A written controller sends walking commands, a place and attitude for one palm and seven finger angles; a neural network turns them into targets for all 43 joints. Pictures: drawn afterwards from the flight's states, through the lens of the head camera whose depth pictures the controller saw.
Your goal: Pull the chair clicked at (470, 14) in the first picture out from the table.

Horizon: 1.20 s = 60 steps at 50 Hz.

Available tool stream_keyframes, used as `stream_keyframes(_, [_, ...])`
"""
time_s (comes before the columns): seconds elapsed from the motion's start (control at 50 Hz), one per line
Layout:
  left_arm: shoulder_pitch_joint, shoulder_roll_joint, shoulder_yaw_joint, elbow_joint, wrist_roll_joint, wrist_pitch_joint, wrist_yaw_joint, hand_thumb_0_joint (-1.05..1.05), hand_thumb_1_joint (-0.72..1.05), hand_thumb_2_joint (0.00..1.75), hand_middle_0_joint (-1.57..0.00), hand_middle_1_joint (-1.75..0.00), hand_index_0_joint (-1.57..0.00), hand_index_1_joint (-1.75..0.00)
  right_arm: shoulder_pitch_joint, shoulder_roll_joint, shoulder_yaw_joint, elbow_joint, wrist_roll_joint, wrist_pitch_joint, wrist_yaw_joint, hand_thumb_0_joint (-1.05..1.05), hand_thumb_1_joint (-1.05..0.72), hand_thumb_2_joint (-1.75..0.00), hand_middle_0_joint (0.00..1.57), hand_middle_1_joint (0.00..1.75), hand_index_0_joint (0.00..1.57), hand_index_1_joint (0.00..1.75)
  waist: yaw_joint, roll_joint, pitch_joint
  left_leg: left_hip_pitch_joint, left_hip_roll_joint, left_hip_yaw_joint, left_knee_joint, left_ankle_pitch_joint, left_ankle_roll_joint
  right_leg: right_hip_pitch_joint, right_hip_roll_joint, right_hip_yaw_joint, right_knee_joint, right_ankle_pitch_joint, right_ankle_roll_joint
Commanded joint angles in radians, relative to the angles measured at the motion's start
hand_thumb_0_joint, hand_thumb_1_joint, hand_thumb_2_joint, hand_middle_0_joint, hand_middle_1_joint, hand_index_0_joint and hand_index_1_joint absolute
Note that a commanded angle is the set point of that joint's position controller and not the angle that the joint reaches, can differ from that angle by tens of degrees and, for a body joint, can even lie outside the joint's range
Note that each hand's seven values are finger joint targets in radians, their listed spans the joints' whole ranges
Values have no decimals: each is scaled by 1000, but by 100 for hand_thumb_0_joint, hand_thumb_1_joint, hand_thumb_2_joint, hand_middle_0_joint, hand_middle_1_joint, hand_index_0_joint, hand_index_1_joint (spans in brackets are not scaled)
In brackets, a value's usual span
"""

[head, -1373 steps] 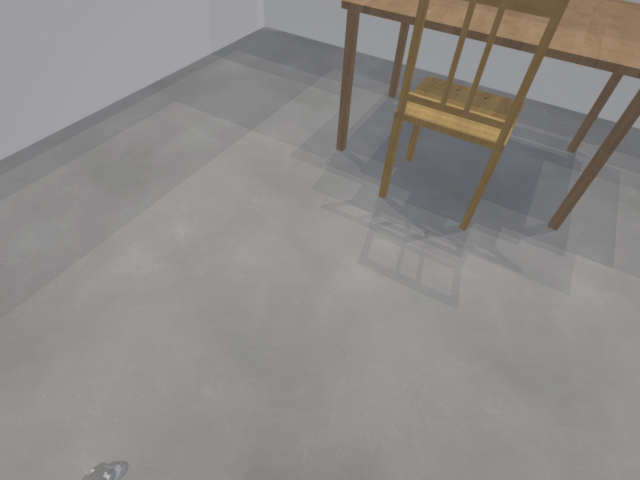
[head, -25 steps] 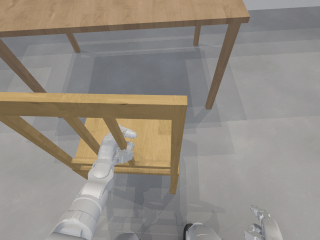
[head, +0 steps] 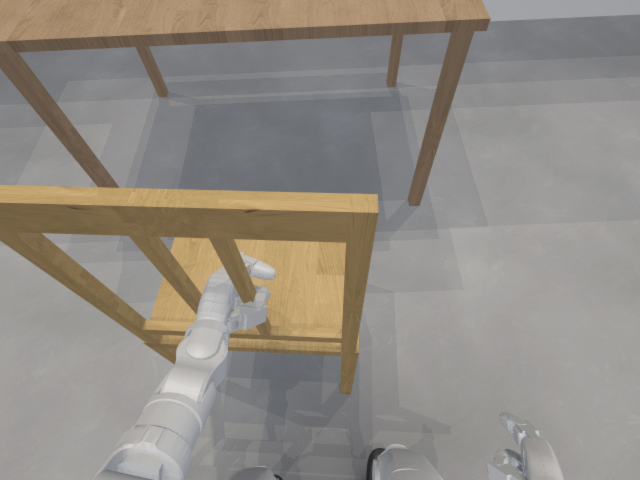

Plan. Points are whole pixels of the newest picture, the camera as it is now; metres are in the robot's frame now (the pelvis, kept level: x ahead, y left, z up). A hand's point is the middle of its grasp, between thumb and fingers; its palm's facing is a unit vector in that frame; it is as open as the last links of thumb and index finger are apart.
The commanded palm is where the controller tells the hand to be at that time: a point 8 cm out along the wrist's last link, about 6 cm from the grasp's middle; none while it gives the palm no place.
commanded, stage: step backward, pulling the chair out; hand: left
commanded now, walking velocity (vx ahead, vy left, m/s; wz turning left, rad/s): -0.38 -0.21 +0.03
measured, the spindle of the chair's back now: (187, 290) +0.37 +0.20 -0.06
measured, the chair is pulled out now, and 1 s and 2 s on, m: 0.43 0.61 0.63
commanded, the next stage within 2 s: stop walking, hand still on the chair in 0.88 s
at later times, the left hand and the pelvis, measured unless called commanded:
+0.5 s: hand (259, 378) +0.24 +0.08 -0.05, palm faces -0.07 -0.98 -0.16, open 5.0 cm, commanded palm +0.22 +0.14 -0.04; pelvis -0.09 -0.02 +0.00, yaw +1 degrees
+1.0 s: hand (256, 449) +0.16 +0.08 -0.05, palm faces -0.08 -0.98 -0.16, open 5.0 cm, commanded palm +0.15 +0.13 -0.03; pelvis -0.16 -0.02 +0.00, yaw +0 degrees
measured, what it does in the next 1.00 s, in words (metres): walks backwards: left foot, then right foot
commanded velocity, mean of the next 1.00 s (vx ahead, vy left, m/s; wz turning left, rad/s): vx -0.30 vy -0.07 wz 0.03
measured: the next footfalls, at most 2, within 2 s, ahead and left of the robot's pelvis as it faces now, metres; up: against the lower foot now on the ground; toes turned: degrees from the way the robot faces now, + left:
left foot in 0.42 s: -0.11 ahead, +0.13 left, +0.00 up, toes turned +1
right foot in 0.60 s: -0.06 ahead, -0.16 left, +0.00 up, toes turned -5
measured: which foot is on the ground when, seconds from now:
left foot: down 0.00-0.20, up 0.22-0.40, down 0.42-1.00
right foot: down 0.00-0.46, up 0.48-0.58, down 0.60-1.00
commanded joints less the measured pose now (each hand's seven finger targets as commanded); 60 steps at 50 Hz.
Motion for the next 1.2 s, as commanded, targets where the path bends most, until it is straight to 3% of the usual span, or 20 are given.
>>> stream_keyframes(0.0, [-191,67,-18,-286,18,-72,-8,0,90,90,-50,-145,-50,-145,19,-86,-29,-144,-22,-24,4,0,-90,-90,20,30,20,30,39,141,-431,90,247,-162,-109,660,129,225,-43,65,70,207,-5])
stream_keyframes(0.04, [-180,76,-14,-294,20,-65,-12,0,90,90,-50,-145,-50,-145,16,-90,-30,-138,-33,-17,18,0,-90,-90,20,30,20,30,50,277,-403,69,287,-179,-152,658,164,172,-11,56,125,-137,-8])
stream_keyframes(0.08, [-166,81,-5,-290,24,-67,-13,0,90,90,-50,-145,-50,-145,17,-93,-35,-146,-29,-24,29,0,-90,-90,20,30,20,30,54,259,-374,33,289,-163,-120,580,170,166,-5,56,91,-185,-21])
stream_keyframes(0.14, [-175,102,10,-284,35,-82,-18,0,90,90,-50,-145,-50,-145,66,-98,-45,-126,-19,-36,33,0,-90,-90,20,30,20,30,41,102,-431,101,205,-107,49,619,104,282,-42,91,-133,285,-39])
stream_keyframes(0.16, [-202,131,20,-281,39,-90,-13,0,90,90,-50,-145,-50,-145,77,-81,-44,-125,-8,-36,26,0,-90,-90,20,30,20,30,21,-51,-492,76,123,-21,116,435,51,337,-125,135,-161,468,-68])
stream_keyframes(0.2, [-192,202,73,-251,19,-85,3,0,90,90,-50,-145,-50,-145,20,-88,-43,-135,7,-51,7,0,-90,-90,20,30,20,30,46,-229,-479,-14,-11,-22,346,-191,21,208,-308,265,-245,354,-158])
stream_keyframes(0.24, [-142,186,75,-185,12,-56,10,0,90,90,-50,-145,-50,-145,16,-86,-30,-114,1,-56,5,0,-90,-90,20,30,20,30,68,-166,-422,-57,-9,-90,428,-222,27,176,-333,272,-251,298,-187])
stream_keyframes(0.38, [-176,151,46,-216,3,-69,15,0,90,90,-50,-145,-50,-145,55,-85,-12,-87,-3,-66,-18,0,-90,-90,20,30,20,30,44,-162,-481,99,43,4,-150,124,40,281,-225,153,-97,323,-74])
stream_keyframes(0.46, [-248,81,-20,-320,17,-71,0,0,90,90,-50,-145,-50,-145,17,-88,-24,-122,-43,-49,-2,0,-90,-90,20,30,20,30,38,307,-379,90,310,-210,-183,665,184,101,-19,61,214,-84,3])
stream_keyframes(0.5, [-234,66,-10,-291,28,-72,2,0,90,90,-50,-145,-50,-145,27,-84,-31,-115,-42,-45,17,0,-90,-90,20,30,20,30,47,271,-346,99,312,-186,-136,764,191,86,0,78,199,-242,-18])
stream_keyframes(0.56, [-212,59,-5,-247,27,-74,-1,0,90,90,-50,-145,-50,-145,93,-103,-50,-102,-14,-58,35,0,-90,-90,20,30,20,30,54,122,-433,269,214,-101,112,874,88,224,-14,72,-217,208,-50])
stream_keyframes(0.6, [-293,111,4,-227,33,-95,-6,0,90,90,-50,-145,-50,-145,89,-74,-41,-104,4,-74,21,0,-90,-90,20,30,20,30,32,-134,-485,37,81,8,266,290,26,459,-193,217,-179,817,-132])
stream_keyframes(0.64, [-246,175,63,-117,25,-72,-3,0,90,90,-50,-145,-50,-145,75,-109,-46,-81,3,-77,1,0,-90,-90,20,30,20,30,51,-253,-465,-108,-2,-66,352,-198,23,450,-314,262,-110,1049,-199])
stream_keyframes(0.72, [-195,185,80,-134,8,-59,-3,0,90,90,-50,-145,-50,-145,31,-75,-7,-106,12,-48,3,0,-90,-90,20,30,20,30,53,-71,-479,-30,6,-47,148,-74,26,400,-290,211,-67,803,-144])
stream_keyframes(0.8, [-173,146,45,-196,-12,-44,-1,0,90,90,-50,-145,-50,-145,28,-81,-16,-144,11,-27,-16,0,-90,-90,20,30,20,30,51,-134,-483,137,73,-23,-82,286,50,280,-186,134,-39,425,-56])
stream_keyframes(0.86, [-145,81,4,-199,-5,-20,-9,0,90,90,-50,-145,-50,-145,38,-102,-25,-163,2,-8,0,0,-90,-90,20,30,20,30,62,37,-381,54,213,-138,-135,375,123,191,-34,80,7,59,-2])
stream_keyframes(0.92, [-221,75,-11,-256,5,-24,-14,0,90,90,-50,-145,-50,-145,24,-83,-21,-165,-9,-6,10,0,-90,-90,20,30,20,30,55,240,-361,2,244,-153,-156,364,151,188,-7,47,71,-79,-2])
stream_keyframes(1.02, [-251,151,30,-339,-4,-18,0,0,90,90,-50,-145,-50,-145,65,-73,-20,-172,13,-32,-1,0,-90,-90,20,30,20,30,48,-37,-418,55,110,-24,-10,64,79,215,-88,147,-145,23,-32])
stream_keyframes(1.08, [-196,176,49,-290,-9,21,12,0,90,90,-50,-145,-50,-145,63,-61,-9,-154,12,-32,-12,0,-90,-90,20,30,20,30,46,-162,-369,123,13,31,54,-167,66,10,-158,239,-322,-429,-50])
stream_keyframes(1.18, [-137,166,61,-301,-1,28,20,0,90,90,-50,-145,-50,-145,31,-49,17,-137,-5,-59,-24,0,-90,-90,20,30,20,30,55,-59,-360,114,33,-31,-110,-64,93,133,-97,180,-254,-262,-15])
